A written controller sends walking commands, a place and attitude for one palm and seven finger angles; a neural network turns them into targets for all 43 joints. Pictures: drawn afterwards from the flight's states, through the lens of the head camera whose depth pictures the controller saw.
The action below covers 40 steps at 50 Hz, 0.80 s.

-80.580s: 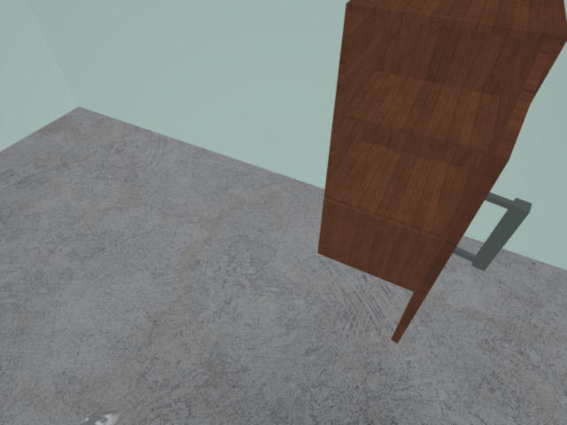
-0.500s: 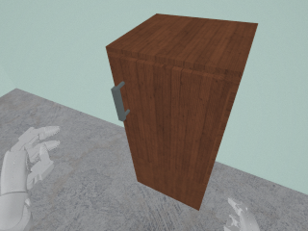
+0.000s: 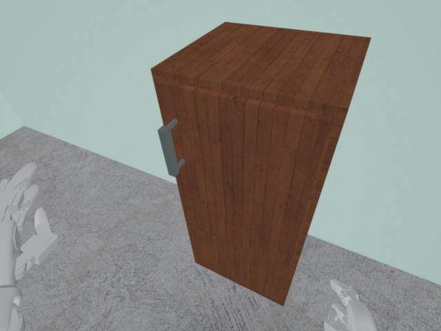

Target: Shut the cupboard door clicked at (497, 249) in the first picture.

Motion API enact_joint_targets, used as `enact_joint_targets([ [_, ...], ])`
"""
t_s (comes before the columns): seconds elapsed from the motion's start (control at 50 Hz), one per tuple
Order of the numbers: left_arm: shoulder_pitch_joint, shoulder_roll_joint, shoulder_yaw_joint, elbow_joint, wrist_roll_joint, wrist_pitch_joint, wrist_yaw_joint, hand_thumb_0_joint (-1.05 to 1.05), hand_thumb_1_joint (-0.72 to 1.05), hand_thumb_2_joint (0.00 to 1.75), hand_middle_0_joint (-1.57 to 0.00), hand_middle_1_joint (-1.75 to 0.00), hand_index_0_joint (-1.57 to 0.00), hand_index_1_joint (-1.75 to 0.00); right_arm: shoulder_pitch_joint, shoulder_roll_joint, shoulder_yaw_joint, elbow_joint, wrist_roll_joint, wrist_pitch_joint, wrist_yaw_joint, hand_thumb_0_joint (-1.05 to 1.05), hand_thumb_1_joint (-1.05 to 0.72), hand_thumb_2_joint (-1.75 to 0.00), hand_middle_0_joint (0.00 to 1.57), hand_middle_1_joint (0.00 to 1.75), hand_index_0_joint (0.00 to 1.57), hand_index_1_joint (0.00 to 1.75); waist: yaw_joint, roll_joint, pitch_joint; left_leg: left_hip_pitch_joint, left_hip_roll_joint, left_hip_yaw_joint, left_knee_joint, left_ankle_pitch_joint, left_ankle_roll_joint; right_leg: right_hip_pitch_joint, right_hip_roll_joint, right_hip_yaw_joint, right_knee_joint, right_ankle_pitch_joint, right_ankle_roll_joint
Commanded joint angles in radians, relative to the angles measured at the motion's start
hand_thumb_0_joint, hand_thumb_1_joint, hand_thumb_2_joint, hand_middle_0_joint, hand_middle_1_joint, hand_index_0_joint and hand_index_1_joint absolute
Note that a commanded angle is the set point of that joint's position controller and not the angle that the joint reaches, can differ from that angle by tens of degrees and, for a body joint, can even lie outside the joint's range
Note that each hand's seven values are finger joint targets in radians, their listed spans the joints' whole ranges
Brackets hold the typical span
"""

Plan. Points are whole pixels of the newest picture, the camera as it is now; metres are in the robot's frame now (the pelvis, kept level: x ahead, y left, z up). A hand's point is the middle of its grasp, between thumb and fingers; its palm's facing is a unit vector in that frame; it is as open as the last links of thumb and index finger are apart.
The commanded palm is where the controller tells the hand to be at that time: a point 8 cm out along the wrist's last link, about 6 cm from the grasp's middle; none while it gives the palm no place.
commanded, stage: step back with the hand held close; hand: left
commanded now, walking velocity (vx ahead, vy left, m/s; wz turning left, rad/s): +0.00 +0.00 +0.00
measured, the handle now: (173, 148) +0.55 +0.20 +0.02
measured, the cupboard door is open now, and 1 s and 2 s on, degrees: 0 0 0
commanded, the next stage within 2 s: stop stepping back and stand still in 1.34 s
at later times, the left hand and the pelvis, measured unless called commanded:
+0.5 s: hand (32, 251) +0.17 +0.28 +0.16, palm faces +0.38 -0.77 -0.51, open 7.4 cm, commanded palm +0.11 +0.31 +0.17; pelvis -0.04 +0.01 +0.00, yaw -1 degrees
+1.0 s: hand out of the picture +0.05 +0.30 +0.16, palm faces +0.51 -0.74 -0.45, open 7.4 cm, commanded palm +0.00 +0.33 +0.17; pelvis -0.12 +0.02 -0.02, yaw +3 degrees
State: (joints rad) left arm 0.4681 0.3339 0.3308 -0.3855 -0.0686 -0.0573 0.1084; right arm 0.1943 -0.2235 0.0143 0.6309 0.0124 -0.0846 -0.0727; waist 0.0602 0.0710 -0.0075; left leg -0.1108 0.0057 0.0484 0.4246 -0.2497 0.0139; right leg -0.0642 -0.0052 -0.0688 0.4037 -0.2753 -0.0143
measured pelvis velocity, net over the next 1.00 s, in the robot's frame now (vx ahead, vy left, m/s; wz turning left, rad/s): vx -0.12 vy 0.02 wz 0.05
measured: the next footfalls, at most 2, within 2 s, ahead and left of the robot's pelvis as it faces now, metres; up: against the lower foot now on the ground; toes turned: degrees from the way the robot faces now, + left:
right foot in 1.42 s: -0.31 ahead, -0.10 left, +0.00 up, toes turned +0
left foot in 1.52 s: -0.05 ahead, +0.11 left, +0.00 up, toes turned +3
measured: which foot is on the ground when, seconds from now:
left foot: down 0.00-1.00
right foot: down 0.00-1.00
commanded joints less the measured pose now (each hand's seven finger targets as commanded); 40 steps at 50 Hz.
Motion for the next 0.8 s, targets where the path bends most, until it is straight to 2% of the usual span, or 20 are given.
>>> enact_joint_targets([
  [0.0,-0.056,0.189,0.141,-0.146,-0.01,-0.057,0.012,0.0,0.9,0.9,-0.2,-0.3,-0.2,-0.3,-0.132,-0.099,-0.032,-0.164,0.0,-0.048,-0.008,0.0,-0.9,-0.9,0.2,0.3,0.2,0.3,0.005,-0.037,0.004,0.001,0.011,-0.023,-0.054,0.26,0.01,-0.054,-0.001,0.028,-0.065,0.271,0.005],
  [0.02,-0.067,0.176,0.126,-0.155,-0.011,-0.057,0.008,0.0,0.9,0.9,-0.2,-0.3,-0.2,-0.3,-0.127,-0.099,-0.032,-0.167,0.003,-0.04,-0.006,0.0,-0.9,-0.9,0.2,0.3,0.2,0.3,0.0,-0.019,-0.012,0.01,0.011,-0.019,-0.055,0.265,0.01,-0.046,-0.005,0.03,-0.058,0.272,0.006],
  [0.08,-0.073,0.181,0.127,-0.156,-0.011,-0.061,0.006,0.0,0.9,0.9,-0.2,-0.3,-0.2,-0.3,-0.128,-0.102,-0.039,-0.173,0.003,-0.035,-0.005,0.0,-0.9,-0.9,0.2,0.3,0.2,0.3,0.001,-0.056,-0.036,0.019,0.012,-0.018,-0.057,0.238,0.015,-0.05,-0.003,0.03,-0.06,0.245,0.011],
  [0.1,-0.263,0.337,0.262,-0.199,0.002,-0.109,0.022,0.0,0.9,0.9,-0.2,-0.3,-0.2,-0.3,-0.116,-0.114,-0.03,-0.211,0.019,-0.016,-0.002,0.0,-0.9,-0.9,0.2,0.3,0.2,0.3,-0.038,0.0,0.038,-0.042,0.027,-0.041,-0.025,0.154,0.024,-0.113,-0.059,0.102,-0.11,0.28,0.007],
  [0.12,-0.125,0.248,0.19,-0.153,-0.001,-0.117,0.012,0.0,0.9,0.9,-0.2,-0.3,-0.2,-0.3,-0.122,-0.111,-0.043,-0.188,0.007,-0.011,-0.007,0.0,-0.9,-0.9,0.2,0.3,0.2,0.3,-0.034,-0.064,-0.048,-0.049,0.039,-0.048,0.023,0.166,0.03,-0.102,-0.095,0.113,-0.09,0.319,-0.004],
  [0.16,-0.057,0.213,0.141,-0.164,0.002,-0.112,0.009,0.0,0.9,0.9,-0.2,-0.3,-0.2,-0.3,-0.122,-0.119,-0.05,-0.195,0.003,0.009,-0.004,0.0,-0.9,-0.9,0.2,0.3,0.2,0.3,-0.043,-0.082,-0.084,-0.034,0.034,-0.037,0.05,0.2,0.026,-0.106,-0.116,0.125,-0.072,0.4,-0.007],
  [0.26,0.02,0.249,0.179,-0.244,-0.002,-0.121,0.027,0.0,0.9,0.9,-0.2,-0.3,-0.2,-0.3,-0.118,-0.127,-0.06,-0.22,0.004,0.045,-0.014,0.0,-0.9,-0.9,0.2,0.3,0.2,0.3,-0.048,-0.04,-0.181,-0.042,0.058,-0.046,0.053,0.35,0.016,-0.08,-0.107,0.102,0.013,0.469,-0.002],
  [0.3,0.029,0.289,0.214,-0.27,-0.004,-0.123,0.036,0.0,0.9,0.9,-0.2,-0.3,-0.2,-0.3,-0.12,-0.13,-0.063,-0.23,0.005,0.058,-0.022,0.0,-0.9,-0.9,0.2,0.3,0.2,0.3,-0.047,-0.033,-0.193,-0.048,0.065,-0.057,0.048,0.402,0.015,-0.078,-0.095,0.091,0.035,0.478,0.002],
  [0.32,0.049,0.281,0.216,-0.261,-0.006,-0.122,0.037,0.0,0.9,0.9,-0.2,-0.3,-0.2,-0.3,-0.119,-0.125,-0.062,-0.236,0.006,0.066,-0.025,0.0,-0.9,-0.9,0.2,0.3,0.2,0.3,-0.049,-0.032,-0.185,-0.057,0.071,-0.057,0.043,0.422,0.015,-0.08,-0.087,0.09,0.048,0.483,0.004],
  [0.38,0.061,0.286,0.228,-0.251,-0.01,-0.123,0.043,0.0,0.9,0.9,-0.2,-0.3,-0.2,-0.3,-0.111,-0.125,-0.066,-0.246,0.01,0.082,-0.029,0.0,-0.9,-0.9,0.2,0.3,0.2,0.3,-0.051,-0.064,-0.17,-0.102,0.076,-0.062,0.033,0.381,0.013,-0.086,-0.076,0.095,0.049,0.44,0.01],
  [0.4,0.071,0.298,0.241,-0.237,-0.012,-0.123,0.045,0.0,0.9,0.9,-0.2,-0.3,-0.2,-0.3,-0.117,-0.13,-0.067,-0.244,0.007,0.085,-0.033,0.0,-0.9,-0.9,0.2,0.3,0.2,0.3,-0.05,-0.04,-0.166,-0.11,0.08,-0.064,0.026,0.372,0.015,-0.091,-0.076,0.099,0.051,0.434,0.01],
  [0.46,0.079,0.271,0.214,-0.222,-0.011,-0.123,0.048,0.0,0.9,0.9,-0.2,-0.3,-0.2,-0.3,-0.104,-0.131,-0.067,-0.248,0.012,0.086,-0.031,0.0,-0.9,-0.9,0.2,0.3,0.2,0.3,-0.053,-0.052,-0.144,-0.167,0.087,-0.074,0.004,0.28,0.017,-0.095,-0.066,0.102,0.045,0.333,0.014],
  [0.5,0.076,0.279,0.216,-0.231,-0.008,-0.128,0.052,0.0,0.9,0.9,-0.2,-0.3,-0.2,-0.3,-0.108,-0.139,-0.07,-0.247,0.01,0.08,-0.034,0.0,-0.9,-0.9,0.2,0.3,0.2,0.3,-0.053,-0.025,-0.131,-0.2,0.089,-0.08,-0.016,0.196,0.027,-0.103,-0.061,0.112,0.033,0.27,0.017],
  [0.52,0.079,0.259,0.195,-0.234,-0.006,-0.13,0.053,0.0,0.9,0.9,-0.2,-0.3,-0.2,-0.3,-0.102,-0.134,-0.065,-0.248,0.012,0.077,-0.033,0.0,-0.9,-0.9,0.2,0.3,0.2,0.3,-0.056,-0.028,-0.12,-0.23,0.092,-0.089,-0.026,0.153,0.029,-0.1,-0.059,0.111,0.036,0.229,0.018],
  [0.56,0.067,0.26,0.191,-0.242,0.0,-0.138,0.058,0.0,0.9,0.9,-0.2,-0.3,-0.2,-0.3,-0.097,-0.135,-0.065,-0.248,0.013,0.069,-0.03,0.0,-0.9,-0.9,0.2,0.3,0.2,0.3,-0.059,-0.044,-0.099,-0.277,0.088,-0.09,-0.037,0.003,0.036,-0.119,-0.061,0.126,0.009,0.113,0.018],
  [0.6,0.038,0.282,0.207,-0.279,0.011,-0.155,0.064,0.0,0.9,0.9,-0.2,-0.3,-0.2,-0.3,-0.096,-0.148,-0.066,-0.247,0.008,0.056,-0.034,0.0,-0.9,-0.9,0.2,0.3,0.2,0.3,-0.062,-0.007,-0.07,-0.354,0.092,-0.122,-0.074,-0.158,0.048,-0.11,-0.052,0.133,0.0,0.005,0.016],
  [0.64,0.027,0.269,0.202,-0.291,0.024,-0.17,0.069,0.0,0.9,0.9,-0.2,-0.3,-0.2,-0.3,-0.087,-0.147,-0.062,-0.249,0.007,0.043,-0.034,0.0,-0.9,-0.9,0.2,0.3,0.2,0.3,-0.063,0.019,-0.05,-0.441,0.111,-0.15,-0.116,-0.275,0.062,-0.071,-0.031,0.12,0.033,-0.061,0.022],
  [0.7,-0.008,0.287,0.238,-0.304,0.045,-0.19,0.075,0.0,0.9,0.9,-0.2,-0.3,-0.2,-0.3,-0.086,-0.162,-0.066,-0.248,-0.001,0.022,-0.039,0.0,-0.9,-0.9,0.2,0.3,0.2,0.3,-0.057,0.111,-0.04,-0.634,0.177,-0.234,-0.226,-0.459,0.097,0.071,0.03,0.085,0.199,-0.017,0.035],
  [0.74,-0.001,0.271,0.239,-0.302,0.049,-0.202,0.071,0.0,0.9,0.9,-0.2,-0.3,-0.2,-0.3,-0.077,-0.151,-0.069,-0.243,-0.003,0.007,-0.037,0.0,-0.9,-0.9,0.2,0.3,0.2,0.3,-0.055,0.126,-0.055,-0.662,0.199,-0.242,-0.223,-0.462,0.105,0.108,0.048,0.081,0.263,0.059,0.036],
  [0.78,0.025,0.272,0.252,-0.311,0.046,-0.213,0.066,0.0,0.9,0.9,-0.2,-0.3,-0.2,-0.3,-0.068,-0.148,-0.071,-0.237,-0.007,-0.009,-0.03,0.0,-0.9,-0.9,0.2,0.3,0.2,0.3,-0.059,0.118,-0.078,-0.636,0.184,-0.232,-0.178,-0.43,0.102,0.097,0.046,0.106,0.254,0.103,0.029],
])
